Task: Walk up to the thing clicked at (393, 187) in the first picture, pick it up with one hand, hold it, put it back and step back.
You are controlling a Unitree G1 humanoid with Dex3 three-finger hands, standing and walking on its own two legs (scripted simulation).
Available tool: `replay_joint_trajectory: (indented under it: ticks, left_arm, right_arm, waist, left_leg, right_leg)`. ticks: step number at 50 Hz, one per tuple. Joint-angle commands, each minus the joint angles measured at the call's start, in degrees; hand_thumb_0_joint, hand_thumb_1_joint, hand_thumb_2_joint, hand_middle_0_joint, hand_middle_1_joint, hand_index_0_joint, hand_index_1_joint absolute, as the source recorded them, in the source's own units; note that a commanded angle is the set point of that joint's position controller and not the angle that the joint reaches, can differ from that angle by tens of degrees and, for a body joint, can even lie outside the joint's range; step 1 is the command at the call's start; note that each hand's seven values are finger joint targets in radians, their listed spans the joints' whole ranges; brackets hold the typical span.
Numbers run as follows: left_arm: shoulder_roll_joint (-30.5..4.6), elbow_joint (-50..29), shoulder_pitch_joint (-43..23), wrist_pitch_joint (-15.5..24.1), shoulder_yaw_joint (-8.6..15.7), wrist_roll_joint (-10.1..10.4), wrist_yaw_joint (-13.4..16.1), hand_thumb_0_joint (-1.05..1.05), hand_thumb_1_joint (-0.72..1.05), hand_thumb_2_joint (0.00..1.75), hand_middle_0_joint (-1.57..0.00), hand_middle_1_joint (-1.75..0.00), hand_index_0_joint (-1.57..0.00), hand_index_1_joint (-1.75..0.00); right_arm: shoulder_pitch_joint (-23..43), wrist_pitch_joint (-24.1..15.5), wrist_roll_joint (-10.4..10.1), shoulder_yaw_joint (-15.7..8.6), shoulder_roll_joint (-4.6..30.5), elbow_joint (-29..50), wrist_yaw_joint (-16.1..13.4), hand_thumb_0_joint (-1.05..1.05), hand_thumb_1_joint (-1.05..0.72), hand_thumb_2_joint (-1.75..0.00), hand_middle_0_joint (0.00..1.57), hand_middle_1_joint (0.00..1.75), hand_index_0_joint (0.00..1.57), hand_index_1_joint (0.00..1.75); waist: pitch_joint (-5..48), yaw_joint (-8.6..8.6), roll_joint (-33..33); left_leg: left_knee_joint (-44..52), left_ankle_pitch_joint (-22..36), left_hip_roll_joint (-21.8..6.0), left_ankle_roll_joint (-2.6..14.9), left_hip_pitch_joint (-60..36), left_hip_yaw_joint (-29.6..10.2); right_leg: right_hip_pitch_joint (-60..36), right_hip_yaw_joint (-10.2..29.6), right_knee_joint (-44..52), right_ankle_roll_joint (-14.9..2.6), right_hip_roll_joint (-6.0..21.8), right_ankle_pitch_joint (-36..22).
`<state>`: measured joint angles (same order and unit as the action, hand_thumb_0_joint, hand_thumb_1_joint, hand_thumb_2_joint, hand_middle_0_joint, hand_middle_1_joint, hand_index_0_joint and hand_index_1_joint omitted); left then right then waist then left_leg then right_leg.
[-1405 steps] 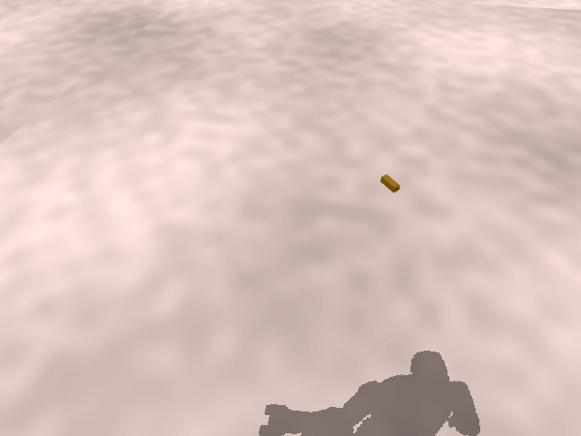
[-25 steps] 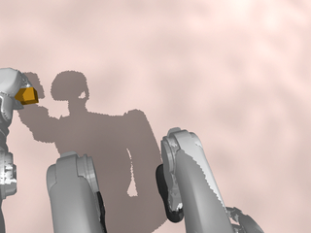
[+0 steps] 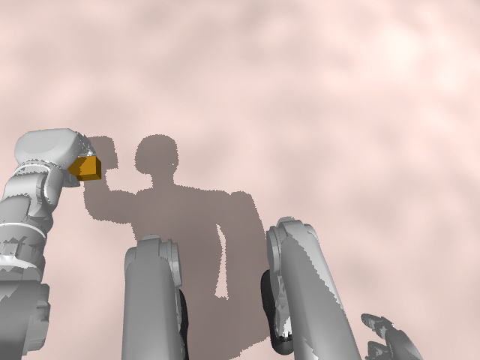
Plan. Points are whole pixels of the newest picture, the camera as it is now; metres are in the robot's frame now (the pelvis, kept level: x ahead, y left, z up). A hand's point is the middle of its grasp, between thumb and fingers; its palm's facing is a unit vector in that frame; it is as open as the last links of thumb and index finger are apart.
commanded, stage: lift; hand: left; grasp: from above
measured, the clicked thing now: (70, 170) +0.46 +0.29 -0.14
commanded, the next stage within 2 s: hold in 1.16 s
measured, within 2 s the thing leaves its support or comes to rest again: neither
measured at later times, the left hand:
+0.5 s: hand out of the picture +0.38 +0.26 +0.09, palm faces -0.42 -0.09 -0.90, open 6.4 cm
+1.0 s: hand out of the picture +0.37 +0.24 +0.23, palm faces -0.42 -0.09 -0.90, open 6.5 cm
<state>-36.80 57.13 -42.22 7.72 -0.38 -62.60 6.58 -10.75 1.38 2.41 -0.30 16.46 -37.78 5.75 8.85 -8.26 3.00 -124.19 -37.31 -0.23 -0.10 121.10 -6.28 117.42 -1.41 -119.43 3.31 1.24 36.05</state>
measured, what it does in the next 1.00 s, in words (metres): rises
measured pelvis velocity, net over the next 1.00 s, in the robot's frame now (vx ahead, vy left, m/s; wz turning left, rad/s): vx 0.05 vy -0.01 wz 0.06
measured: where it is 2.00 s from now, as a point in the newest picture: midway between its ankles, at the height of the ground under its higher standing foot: (229, 337)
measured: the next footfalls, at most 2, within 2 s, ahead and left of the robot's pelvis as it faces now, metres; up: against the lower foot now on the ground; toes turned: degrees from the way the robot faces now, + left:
none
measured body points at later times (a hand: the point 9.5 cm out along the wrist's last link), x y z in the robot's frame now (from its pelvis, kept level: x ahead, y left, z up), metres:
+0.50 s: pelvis +0.01 +0.00 +0.16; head +0.14 +0.01 +0.60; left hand +0.39 +0.26 +0.15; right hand +0.15 -0.26 +0.04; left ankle +0.09 +0.12 -0.37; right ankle +0.11 -0.14 -0.37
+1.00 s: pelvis +0.05 -0.01 +0.30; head +0.11 -0.01 +0.74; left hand +0.39 +0.24 +0.28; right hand +0.16 -0.27 +0.17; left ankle +0.09 +0.12 -0.37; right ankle +0.11 -0.14 -0.37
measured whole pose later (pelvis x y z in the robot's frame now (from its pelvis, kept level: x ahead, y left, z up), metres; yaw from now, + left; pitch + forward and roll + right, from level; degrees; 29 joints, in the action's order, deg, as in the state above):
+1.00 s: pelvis +0.05 -0.01 +0.30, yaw +3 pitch +13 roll -1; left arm -23.2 46.0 -19.7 -0.2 -9.6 -57.6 7.2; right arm -13.8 -1.1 -1.9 -2.1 13.8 -41.8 -3.3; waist 6.3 -3.3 2.2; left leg -60.6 -25.4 -2.6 -0.9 48.1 -0.7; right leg 47.5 0.1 -58.5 1.7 0.9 23.8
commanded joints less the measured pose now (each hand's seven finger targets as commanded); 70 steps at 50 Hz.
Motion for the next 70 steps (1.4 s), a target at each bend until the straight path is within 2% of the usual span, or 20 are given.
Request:
replay_joint_trajectory:
  ticks: [1, 3, 8, 10, 11, 14, 17, 21, 25, 32, 36, 41, 44, 45, 47, 49, 54, 56, 60, 70]
  left_arm:
    - [-12.4, -15.86, -15.33, -1.15, 2.72, 2.6, 0.75, 0.0, 0.89, 0.2, -1.19, -0.26, -1.23, -0.22]
    - [-12.8, -18.22, -12.96, -1.85, 3.49, 3.06, 0.57, 0.0, 0.86, 0.2, -1.18, -0.23, -1.21, -0.2]
    - [-10.11, -22.23, -9.58, -3.69, 2.37, 3.66, 0.01, 0.0, 0.91, 0.19, -1.22, -0.22, -1.25, -0.18]
    - [-10.34, -22.99, -7.98, -4.5, 2.3, 3.94, -0.16, 0.0, 0.89, 0.16, -1.2, -0.21, -1.24, -0.17]
    - [-11.19, -24.12, -7.08, -4.91, 3.33, 4.27, -0.11, 0.0, 0.89, 0.17, -1.2, -0.22, -1.24, -0.18]
    - [-7.29, -26.45, -3.92, -5.87, 1.19, 5.46, -0.9, 0.0, 0.9, 0.19, -1.22, -0.2, -1.25, -0.17]
    - [-7.83, -27.87, 0.59, -6.77, 1.63, 6.12, -1.63, 0.0, 0.88, 0.15, -1.22, -0.15, -1.24, -0.13]
    - [-6.34, -31.68, 0.65, -7.2, 0.38, 6.82, -2.16, 0.0, 0.91, 0.14, -1.24, -0.16, -1.26, -0.13]
    - [-4.09, -29.11, 5.34, -7.32, -0.14, 6.77, -1.83, 0.0, 0.86, 0.15, -1.21, -0.14, -1.23, -0.12]
    - [-1.01, -25.06, 8.77, -7.17, -2.24, 6.16, -1.35, 0.0, 0.86, 0.17, -1.2, -0.19, -1.23, -0.16]
    - [-0.4, -24.15, 7.45, -7.03, -2.5, 5.69, 0.04, 0.0, 0.83, 0.18, -1.19, -0.16, -1.21, -0.15]
    - [1.4, -22.88, 4.77, -7.43, -4.43, 4.87, 1.83, 0.0, 0.79, 0.18, -1.16, -0.17, -1.18, -0.16]
    - [0.77, -20.86, 6.53, -7.88, -3.57, 5.06, 2.68, 0.0, 0.77, 0.23, -1.16, -0.18, -1.16, -0.18]
    - [1.93, -21.06, 5.32, -8.05, -4.8, 5.02, 2.73, 0.0, 0.78, 0.24, -1.16, -0.19, -1.17, -0.18]
    - [1.67, -19.78, 6.83, -8.4, -4.38, 5.12, 2.87, 0.0, 0.81, 0.23, -1.18, -0.18, -1.19, -0.17]
    - [1.49, -19.72, 6.67, -8.45, -4.28, 5.25, 2.68, 0.0, 0.79, 0.25, -1.18, -0.18, -1.19, -0.17]
    - [2.96, -20.79, 5.19, -8.28, -5.5, 5.52, 2.36, 0.0, 0.78, 0.23, -1.16, -0.18, -1.17, -0.18]
    - [2.79, -18.57, 7.94, -8.58, -5.25, 5.21, 2.34, 0.0, 0.76, 0.25, -1.17, -0.15, -1.17, -0.15]
    - [3.54, -21.03, 6.62, -8.36, -6.13, 5.45, 1.88, 0.0, 0.77, 0.25, -1.16, -0.17, -1.17, -0.17]
    - [2.19, -22.0, 7.47, -7.39, -5.61, 4.81, -0.3, 0.0, 0.78, 0.24, -1.15, -0.19, -1.17, -0.18]
  right_arm:
    - [-8.25, -0.43, -1.13, -4.95, 12.02, 3.82, -1.51, 0.0, -0.9, -0.9, 0.2, 0.3, 0.2, 0.3]
    - [-7.61, -0.28, -1.6, -5.19, 11.81, 4.34, -2.05, 0.0, -0.91, -0.9, 0.2, 0.3, 0.2, 0.3]
    - [-6.13, -0.19, -2.35, -5.45, 10.83, 4.41, -3.44, 0.0, -0.9, -0.9, 0.2, 0.3, 0.2, 0.3]
    - [-5.39, -0.21, -2.57, -5.32, 10.31, 4.62, -3.95, 0.0, -0.9, -0.9, 0.2, 0.3, 0.2, 0.3]
    - [-5.0, -0.15, -2.68, -5.27, 10.17, 4.78, -4.21, 0.0, -0.9, -0.9, 0.2, 0.3, 0.2, 0.3]
    - [-4.26, -0.28, -2.98, -5.17, 9.14, 5.03, -4.95, 0.0, -0.9, -0.9, 0.2, 0.3, 0.2, 0.3]
    - [-3.39, -0.44, -3.64, -4.9, 8.68, 5.16, -5.91, 0.0, -0.9, -0.9, 0.2, 0.3, 0.2, 0.3]
    - [-2.8, -0.87, -4.07, -4.53, 7.59, 4.95, -7.13, 0.0, -0.9, -0.9, 0.2, 0.3, 0.2, 0.3]
    - [-2.45, -1.73, -4.43, -3.98, 6.64, 4.39, -8.3, 0.0, -0.9, -0.9, 0.2, 0.3, 0.2, 0.3]
    - [-2.94, -3.36, -4.71, -4.16, 5.79, 3.29, -9.39, 0.0, -0.9, -0.9, 0.2, 0.3, 0.2, 0.3]
    - [-2.69, -4.01, -4.67, -4.17, 5.72, 2.94, -9.56, 0.0, -0.9, -0.9, 0.2, 0.3, 0.2, 0.3]
    - [-3.91, -4.43, -4.49, -4.35, 5.68, 1.88, -9.76, 0.0, -0.9, -0.9, 0.2, 0.3, 0.2, 0.3]
    - [-4.19, -4.42, -4.56, -4.7, 5.9, 1.72, -9.65, 0.0, -0.9, -0.9, 0.2, 0.3, 0.2, 0.3]
    - [-4.39, -4.37, -4.42, -4.57, 5.59, 1.34, -9.6, 0.0, -0.9, -0.9, 0.2, 0.3, 0.2, 0.3]
    - [-4.35, -4.31, -4.44, -4.69, 5.81, 1.53, -9.51, 0.0, -0.9, -0.9, 0.2, 0.3, 0.2, 0.3]
    - [-4.48, -4.09, -4.4, -4.84, 5.88, 1.3, -9.37, 0.0, -0.9, -0.9, 0.2, 0.3, 0.2, 0.3]
    - [-4.22, -3.84, -4.43, -4.84, 5.48, 1.78, -9.1, 0.0, -0.9, -0.9, 0.2, 0.3, 0.2, 0.3]
    - [-4.02, -3.63, -4.62, -4.87, 5.76, 2.04, -9.06, 0.0, -0.9, -0.9, 0.2, 0.3, 0.2, 0.3]
    - [-3.56, -3.59, -4.68, -4.97, 5.62, 2.27, -9.05, 0.0, -0.9, -0.9, 0.2, 0.3, 0.2, 0.3]
    - [-2.12, -3.02, -4.92, -5.12, 5.91, 2.63, -9.06, 0.0, -0.9, -0.9, 0.2, 0.3, 0.2, 0.3]
  waist:
    - [36.39, -0.04, 10.5]
    - [36.64, 0.72, 9.79]
    - [36.02, 0.92, 9.82]
    - [34.31, 1.01, 8.68]
    - [34.42, 1.58, 7.53]
    - [33.78, 1.69, 6.42]
    - [31.81, 2.7, 5.63]
    - [29.51, 2.16, 4.93]
    - [23.76, 2.83, 3.16]
    - [19.29, 3.78, 0.75]
    - [17.31, 4.38, 1.1]
    - [16.7, 4.03, 0.97]
    - [15.75, 4.86, -0.22]
    - [15.8, 4.42, 0.09]
    - [15.23, 4.93, -1.13]
    - [15.26, 5.16, -0.91]
    - [13.06, 5.03, -0.02]
    - [11.63, 5.4, -1.85]
    - [11.98, 5.37, -1.45]
    - [10.71, 6.48, -1.24]
  left_leg:
    - [22.62, 0.84, 0.77, 1.89, -31.43, 2.37]
    - [25.46, 0.53, 0.6, 1.77, -34.37, 1.51]
    - [30.32, 3.54, 0.37, 1.28, -40.96, 1.41]
    - [32.55, 2.58, 0.19, 1.39, -42.68, 1.7]
    - [33.55, 2.08, 0.35, 1.62, -42.93, 2.16]
    - [37.1, 3.24, 0.26, 1.6, -46.57, 3.01]
    - [41.68, 2.8, -0.01, 1.37, -50.56, 2.84]
    - [46.34, 3.58, -0.33, 1.33, -55.93, 3.39]
    - [51.75, 4.27, -0.27, 1.18, -59.85, 3.58]
    - [59.25, 9.25, -0.18, 0.85, -67.64, 4.4]
    - [64.59, 9.0, -0.3, 0.54, -72.5, 3.87]
    - [68.95, 14.38, -0.04, 0.24, -79.28, 4.59]
    - [71.22, 16.97, 0.48, 0.43, -81.63, 5.79]
    - [71.87, 18.25, 0.48, 0.39, -82.48, 5.79]
    - [73.4, 20.12, 0.61, 0.42, -84.52, 5.91]
    - [74.69, 22.39, 0.73, 0.4, -86.45, 6.21]
    - [79.01, 22.53, 0.7, 0.16, -90.02, 6.15]
    - [80.43, 22.6, 0.81, 0.28, -91.2, 6.35]
    - [82.61, 23.84, 0.81, 0.19, -94.17, 6.52]
    - [86.5, 28.31, 0.89, 0.05, -98.87, 7.14]
  right_leg:
    - [-21.54, -4.3, 16.56, -4.9, -2.19, -4.95]
    - [-23.53, -4.35, 18.03, -4.81, -2.12, -5.03]
    - [-27.48, -3.73, 22.34, -4.75, -1.92, -7.24]
    - [-30.36, -3.39, 25.12, -4.63, -2.12, -6.47]
    - [-32.45, -2.96, 27.03, -4.48, -2.03, -5.85]
    - [-37.28, -2.33, 31.61, -4.35, -2.05, -6.38]
    - [-42.12, -2.12, 35.41, -4.25, -2.3, -5.91]
    - [-47.66, -1.36, 41.17, -4.11, -2.42, -6.7]
    - [-53.19, -0.34, 47.09, -4.1, -2.41, -6.52]
    - [-62.85, 1.06, 56.39, -4.29, -2.64, -9.43]
    - [-66.69, 0.9, 60.62, -4.12, -2.85, -9.79]
    - [-72.14, 0.94, 65.49, -4.03, -3.0, -14.6]
    - [-76.68, 1.48, 68.98, -3.88, -2.86, -16.66]
    - [-77.52, 1.56, 69.67, -3.8, -2.8, -18.03]
    - [-80.0, 1.54, 71.35, -3.57, -2.79, -19.7]
    - [-82.1, 1.71, 72.6, -3.46, -2.62, -22.05]
    - [-84.34, 1.72, 76.11, -3.6, -2.7, -21.88]
    - [-85.75, 1.76, 77.84, -3.51, -2.68, -21.88]
    - [-87.76, 1.79, 79.83, -3.46, -2.68, -22.99]
    - [-92.47, 1.72, 83.18, -3.55, -2.88, -26.56]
